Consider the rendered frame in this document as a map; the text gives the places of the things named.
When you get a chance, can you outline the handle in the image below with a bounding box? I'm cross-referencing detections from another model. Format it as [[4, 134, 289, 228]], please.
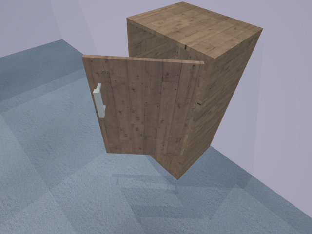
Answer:
[[93, 83, 106, 118]]

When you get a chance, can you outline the cupboard door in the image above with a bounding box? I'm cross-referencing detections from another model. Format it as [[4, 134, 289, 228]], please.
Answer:
[[82, 54, 204, 156]]

